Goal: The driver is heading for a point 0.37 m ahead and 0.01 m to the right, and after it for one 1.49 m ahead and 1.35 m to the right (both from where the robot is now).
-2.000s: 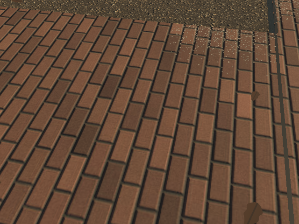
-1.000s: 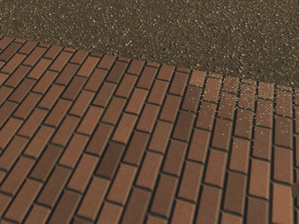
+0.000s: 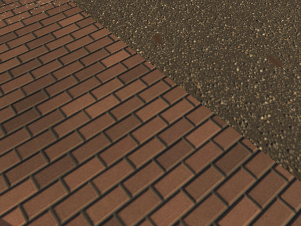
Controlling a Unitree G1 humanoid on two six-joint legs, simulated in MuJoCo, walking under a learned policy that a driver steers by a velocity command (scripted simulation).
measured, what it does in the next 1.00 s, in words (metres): walks ahead, turning right: left foot, then right foot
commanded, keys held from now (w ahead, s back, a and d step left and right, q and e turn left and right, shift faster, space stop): w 0.26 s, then e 0.74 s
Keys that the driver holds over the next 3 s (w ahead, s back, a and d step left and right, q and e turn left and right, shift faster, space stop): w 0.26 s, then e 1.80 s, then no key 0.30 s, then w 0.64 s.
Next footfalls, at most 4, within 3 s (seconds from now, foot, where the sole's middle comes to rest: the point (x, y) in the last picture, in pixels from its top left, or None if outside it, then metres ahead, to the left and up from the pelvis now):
0.36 left None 0.35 0.16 -0.77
0.82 right None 0.34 -0.09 -0.77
1.28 left None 0.43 0.12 -0.77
1.68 right None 0.25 -0.10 -0.77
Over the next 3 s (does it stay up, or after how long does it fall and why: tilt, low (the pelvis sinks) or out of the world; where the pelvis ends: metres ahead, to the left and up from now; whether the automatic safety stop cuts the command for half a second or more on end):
stays up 0.46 -0.24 -0.02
